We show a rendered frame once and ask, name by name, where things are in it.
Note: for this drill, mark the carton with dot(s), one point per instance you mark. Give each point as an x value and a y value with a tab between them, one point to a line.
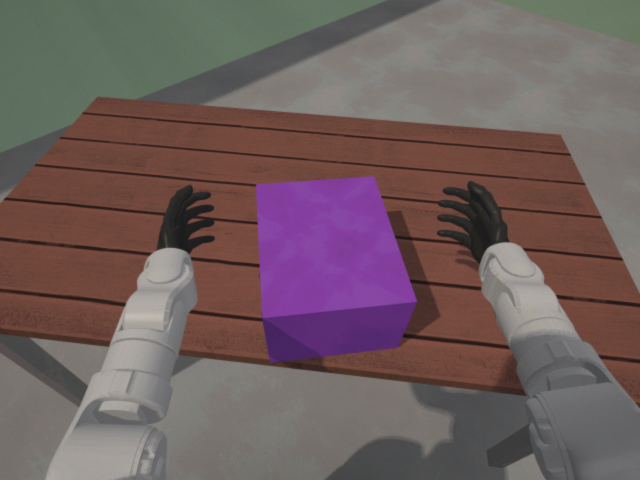
332	277

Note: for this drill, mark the left robot upper arm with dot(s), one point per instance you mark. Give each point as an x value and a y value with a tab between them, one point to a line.
112	452

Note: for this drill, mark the right robot upper arm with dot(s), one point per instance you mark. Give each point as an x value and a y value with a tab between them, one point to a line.
587	432

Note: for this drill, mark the right robot hand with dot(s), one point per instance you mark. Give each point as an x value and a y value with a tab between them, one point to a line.
486	227

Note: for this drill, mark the robot right forearm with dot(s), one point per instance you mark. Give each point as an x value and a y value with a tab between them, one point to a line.
549	352

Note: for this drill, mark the left robot hand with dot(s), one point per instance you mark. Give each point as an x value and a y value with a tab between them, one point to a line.
175	231

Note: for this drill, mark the robot left forearm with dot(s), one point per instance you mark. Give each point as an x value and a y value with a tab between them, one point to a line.
133	386

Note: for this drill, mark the table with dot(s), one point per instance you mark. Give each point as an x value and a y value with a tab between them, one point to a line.
76	231

